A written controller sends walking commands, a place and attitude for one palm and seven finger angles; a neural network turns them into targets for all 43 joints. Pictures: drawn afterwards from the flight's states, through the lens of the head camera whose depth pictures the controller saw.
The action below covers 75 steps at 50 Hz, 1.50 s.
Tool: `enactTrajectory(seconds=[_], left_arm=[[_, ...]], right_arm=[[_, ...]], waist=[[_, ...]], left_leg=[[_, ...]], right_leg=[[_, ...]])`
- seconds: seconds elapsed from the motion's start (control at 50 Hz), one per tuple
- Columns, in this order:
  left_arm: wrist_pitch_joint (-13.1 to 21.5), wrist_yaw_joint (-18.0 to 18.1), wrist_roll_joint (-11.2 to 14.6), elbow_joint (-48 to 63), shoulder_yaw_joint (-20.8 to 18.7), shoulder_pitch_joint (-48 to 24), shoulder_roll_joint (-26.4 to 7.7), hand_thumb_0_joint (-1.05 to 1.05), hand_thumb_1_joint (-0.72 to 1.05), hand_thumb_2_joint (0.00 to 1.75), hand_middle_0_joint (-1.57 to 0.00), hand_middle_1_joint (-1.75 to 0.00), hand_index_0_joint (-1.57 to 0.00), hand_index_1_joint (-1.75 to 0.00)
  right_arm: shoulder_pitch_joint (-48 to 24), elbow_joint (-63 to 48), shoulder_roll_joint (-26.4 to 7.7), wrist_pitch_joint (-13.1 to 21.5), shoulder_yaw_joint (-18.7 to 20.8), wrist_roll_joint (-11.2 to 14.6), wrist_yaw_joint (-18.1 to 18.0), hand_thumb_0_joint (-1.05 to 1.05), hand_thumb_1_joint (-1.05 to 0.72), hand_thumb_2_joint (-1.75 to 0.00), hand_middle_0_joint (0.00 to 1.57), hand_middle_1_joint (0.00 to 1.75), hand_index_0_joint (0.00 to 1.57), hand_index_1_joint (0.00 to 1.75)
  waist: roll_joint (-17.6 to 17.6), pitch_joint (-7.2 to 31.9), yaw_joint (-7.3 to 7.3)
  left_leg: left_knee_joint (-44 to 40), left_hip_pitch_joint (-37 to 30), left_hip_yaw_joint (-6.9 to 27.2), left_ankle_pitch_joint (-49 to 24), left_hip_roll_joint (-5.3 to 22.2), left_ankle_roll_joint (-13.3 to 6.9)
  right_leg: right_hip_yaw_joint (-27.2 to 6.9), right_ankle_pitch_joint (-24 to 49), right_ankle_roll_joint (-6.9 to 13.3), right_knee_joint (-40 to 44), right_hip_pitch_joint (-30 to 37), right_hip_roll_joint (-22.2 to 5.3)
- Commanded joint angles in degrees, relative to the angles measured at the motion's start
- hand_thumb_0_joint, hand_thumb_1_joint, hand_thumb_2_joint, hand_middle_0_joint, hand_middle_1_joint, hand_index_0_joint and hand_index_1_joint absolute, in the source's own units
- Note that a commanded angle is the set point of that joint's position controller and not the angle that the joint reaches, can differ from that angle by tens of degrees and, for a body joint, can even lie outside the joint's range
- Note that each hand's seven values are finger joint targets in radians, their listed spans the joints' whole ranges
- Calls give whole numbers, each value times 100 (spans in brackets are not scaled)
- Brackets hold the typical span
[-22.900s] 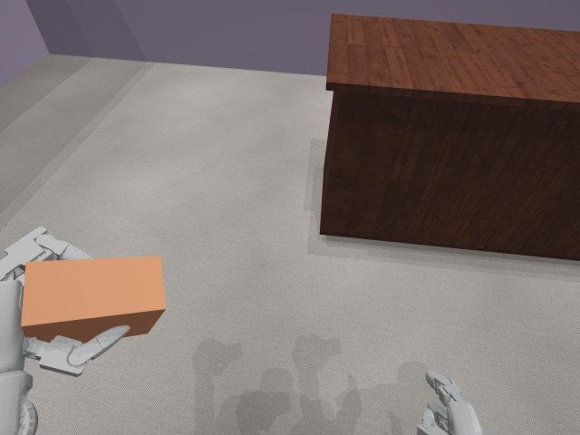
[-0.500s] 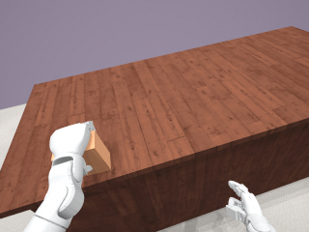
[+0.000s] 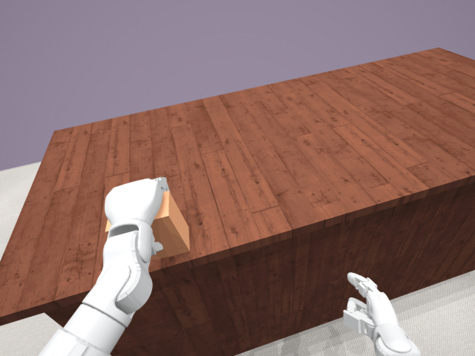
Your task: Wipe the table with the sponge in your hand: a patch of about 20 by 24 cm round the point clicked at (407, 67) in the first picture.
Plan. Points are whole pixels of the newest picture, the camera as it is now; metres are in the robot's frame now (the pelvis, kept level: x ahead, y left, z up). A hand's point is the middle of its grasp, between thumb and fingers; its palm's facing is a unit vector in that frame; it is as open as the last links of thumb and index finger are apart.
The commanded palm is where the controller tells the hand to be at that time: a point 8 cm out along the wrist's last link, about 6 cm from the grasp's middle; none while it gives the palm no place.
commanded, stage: wipe forward along the third lane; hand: left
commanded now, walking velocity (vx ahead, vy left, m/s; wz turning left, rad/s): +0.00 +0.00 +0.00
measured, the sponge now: (155, 234) +0.30 +0.21 +0.07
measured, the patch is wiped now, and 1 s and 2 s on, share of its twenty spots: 0.75 1.00 1.00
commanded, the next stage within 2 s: wipe back along the third lane in 1.66 s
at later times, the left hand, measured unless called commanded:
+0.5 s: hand (157, 201) +0.35 +0.21 +0.10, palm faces +0.01 -0.06 -1.00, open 9.6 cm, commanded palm +0.33 +0.21 +0.14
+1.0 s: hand (155, 182) +0.40 +0.24 +0.10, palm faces -0.06 -0.02 -1.00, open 9.6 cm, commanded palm +0.39 +0.24 +0.14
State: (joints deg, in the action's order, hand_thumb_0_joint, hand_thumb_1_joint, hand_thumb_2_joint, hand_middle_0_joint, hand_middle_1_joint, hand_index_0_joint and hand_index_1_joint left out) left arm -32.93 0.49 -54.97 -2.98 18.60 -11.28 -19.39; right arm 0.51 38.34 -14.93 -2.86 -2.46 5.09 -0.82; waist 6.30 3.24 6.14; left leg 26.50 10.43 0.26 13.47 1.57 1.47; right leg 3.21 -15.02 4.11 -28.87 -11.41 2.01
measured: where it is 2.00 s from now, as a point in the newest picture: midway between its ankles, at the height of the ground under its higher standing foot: outside the picture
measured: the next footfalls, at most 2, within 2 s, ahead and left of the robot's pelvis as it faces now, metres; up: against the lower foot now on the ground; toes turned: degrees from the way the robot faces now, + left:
none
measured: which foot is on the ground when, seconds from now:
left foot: down 0.00-1.00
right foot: down 0.00-1.00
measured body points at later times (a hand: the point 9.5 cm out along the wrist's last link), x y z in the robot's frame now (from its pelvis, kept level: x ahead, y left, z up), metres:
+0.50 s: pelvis +0.00 +0.00 +0.00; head -0.03 -0.06 +0.45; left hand +0.34 +0.21 +0.16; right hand +0.21 -0.23 -0.10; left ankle +0.01 +0.15 -0.74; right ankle +0.01 -0.07 -0.74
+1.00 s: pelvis +0.00 +0.00 +0.00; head +0.00 -0.04 +0.45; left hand +0.40 +0.24 +0.16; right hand +0.16 -0.25 -0.13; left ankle +0.01 +0.15 -0.74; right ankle +0.01 -0.07 -0.74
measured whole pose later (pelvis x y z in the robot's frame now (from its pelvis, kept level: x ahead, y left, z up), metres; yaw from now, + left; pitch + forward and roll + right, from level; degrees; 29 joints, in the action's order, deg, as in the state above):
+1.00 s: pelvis +0.00 +0.00 +0.00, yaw +0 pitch +4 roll +1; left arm -22.9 1.7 -54.7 -40.1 11.0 -36.0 -22.0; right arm 9.6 41.0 -16.4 -5.1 -1.0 5.5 -3.8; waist 4.9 5.5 1.1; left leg 27.3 18.2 0.4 13.3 2.2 0.6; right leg 3.2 -13.8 4.3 -28.1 -18.6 2.8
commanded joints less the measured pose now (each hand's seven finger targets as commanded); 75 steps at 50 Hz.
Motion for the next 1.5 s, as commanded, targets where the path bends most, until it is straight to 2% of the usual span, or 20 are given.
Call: enactTrajectory(seconds=[0.0,0.08,0.12,0.18,0.22,0.28,0.3,0.38,0.42,0.48,0.52,0.64,0.78,0.82,1.02,1.08,1.12,1.18,1.24,1.48], left_arm=[[154,121,117,694,-43,-1954,-104,0,10,130,-120,-160,-120,-160],[91,216,73,223,-538,-2092,-561,0,10,130,-120,-160,-120,-160],[51,220,40,-123,-249,-2292,-244,0,10,130,-120,-160,-120,-160],[67,265,9,-355,-646,-2515,-669,0,10,130,-120,-160,-120,-160],[70,241,40,-737,-411,-2592,-377,0,10,130,-120,-160,-120,-160],[116,250,34,-884,-818,-2575,-798,0,10,130,-120,-160,-120,-160],[128,226,47,-942,-472,-2668,-424,0,10,130,-120,-160,-120,-160],[210,218,57,-1294,-976,-2525,-929,0,10,130,-120,-160,-120,-160],[252,192,70,-1405,-640,-2576,-532,0,10,130,-120,-160,-120,-160],[291,184,20,-1690,-1000,-2755,-1010,0,10,130,-120,-160,-120,-160],[321,162,28,-1883,-694,-2895,-687,0,10,130,-120,-160,-120,-160],[459,154,19,-2511,-813,-3092,-863,0,10,130,-120,-160,-120,-160],[765,180,-30,-3026,-1181,-3608,-1378,0,10,130,-120,-160,-120,-160],[842,183,-25,-3134,-930,-3793,-1112,0,10,130,-120,-160,-120,-160],[1110,316,-69,-3729,-1124,-4241,-1356,0,10,130,-120,-160,-120,-160],[1154,341,-105,-3801,-1470,-4107,-1743,0,10,130,-120,-160,-120,-160],[1157,333,-131,-3902,-1049,-4255,-1274,0,10,130,-120,-160,-120,-160],[1212,353,-139,-3943,-1340,-4444,-1616,0,10,130,-120,-160,-120,-160],[1244,392,-145,-4087,-1111,-4490,-1320,0,10,130,-120,-160,-120,-160],[1315,491,-305,-4773,-1215,-5594,-1588,0,10,130,-120,-160,-120,-160]], right_arm=[[-1419,-1051,-380,362,138,20,7,0,-90,-90,20,30,20,30],[-1386,-950,-437,281,151,15,-25,0,-90,-90,20,30,20,30],[-1323,-896,-433,273,141,29,-47,0,-90,-90,20,30,20,30],[-1290,-885,-470,241,146,18,-94,0,-90,-90,20,30,20,30],[-1162,-835,-480,245,145,26,-123,0,-90,-90,20,30,20,30],[-1113,-848,-530,191,159,4,-156,0,-90,-90,20,30,20,30],[-1085,-876,-501,197,156,16,-169,0,-90,-90,20,30,20,30],[-894,-829,-591,133,185,-7,-186,0,-90,-90,20,30,20,30],[-820,-853,-573,127,198,15,-191,0,-90,-90,20,30,20,30],[-701,-778,-643,82,213,13,-237,0,-90,-90,20,30,20,30],[-592,-763,-633,93,229,32,-253,0,-90,-90,20,30,20,30],[-361,-668,-711,43,265,38,-284,0,-90,-90,20,30,20,30],[-70,-607,-748,44,296,30,-322,0,-90,-90,20,30,20,30],[23,-605,-722,51,308,40,-310,0,-90,-90,20,30,20,30],[370,-482,-779,15,364,22,-294,0,-90,-90,20,30,20,30],[413,-459,-820,-20,382,10,-280,0,-90,-90,20,30,20,30],[444,-469,-778,-38,382,29,-263,0,-90,-90,20,30,20,30],[508,-428,-826,-47,396,16,-263,0,-90,-90,20,30,20,30],[572,-421,-809,-63,410,10,-247,0,-90,-90,20,30,20,30],[855,-224,-840,-51,416,-30,-270,0,-90,-90,20,30,20,30]], waist=[[-923,753,-135],[-981,739,-77],[-1026,685,-158],[-916,780,-100],[-1149,759,-196],[-1034,895,-123],[-1008,912,-194],[-1169,963,-161],[-1198,884,-249],[-1201,841,-248],[-1189,800,-345],[-1298,737,-407],[-1111,1029,-408],[-1052,1009,-505],[-1233,1162,-612],[-1106,1447,-497],[-1040,1199,-635],[-1025,1367,-602],[-1156,1286,-684],[-850,1466,-831]], left_leg=[[-188,-160,-165,-546,-360,-384],[-254,-79,-160,-516,-350,-352],[-259,-40,-189,-457,-345,-342],[-300,3,-161,-388,-356,-335],[-254,72,-198,-367,-350,-343],[-257,158,-179,-428,-359,-328],[-218,164,-230,-447,-372,-345],[-195,287,-183,-543,-352,-338],[-163,326,-223,-579,-353,-358],[-180,412,-192,-467,-347,-347],[-131,445,-229,-422,-355,-364],[-116,627,-221,-285,-335,-363],[-115,729,-166,-360,-332,-358],[-71,732,-202,-356,-336,-378],[-50,867,-202,-430,-327,-407],[-53,843,-190,-615,-328,-398],[-54,857,-219,-552,-319,-407],[-60,829,-176,-663,-306,-405],[-40,839,-214,-627,-310,-415],[-76,783,-84,-672,-261,-392]], right_leg=[[-430,410,-154,771,141,-125],[-528,448,-129,822,195,-102],[-415,351,-147,797,95,-113],[-504,230,-123,829,139,-104],[-438,277,-169,817,93,-131],[-564,448,-158,817,229,-140],[-516,497,-186,787,222,-165],[-600,845,-183,759,312,-153],[-500,971,-213,720,241,-160],[-626,804,-207,783,185,-155],[-554,803,-236,776,80,-168],[-554,663,-259,790,-43,-166],[-599,816,-239,749,70,-178],[-548,864,-262,739,17,-187],[-519,1113,-301,716,41,-185],[-558,1399,-259,669,240,-174],[-458,1302,-275,672,27,-166],[-481,1457,-241,660,94,-153],[-401,1447,-271,648,7,-153],[-283,1079,-198,602,-364,-99]])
